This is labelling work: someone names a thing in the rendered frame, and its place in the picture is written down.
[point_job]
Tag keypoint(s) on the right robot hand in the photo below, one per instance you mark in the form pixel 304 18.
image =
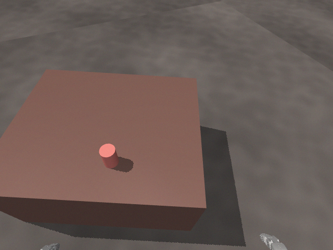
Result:
pixel 272 242

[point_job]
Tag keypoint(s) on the can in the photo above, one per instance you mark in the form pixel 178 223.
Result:
pixel 109 155

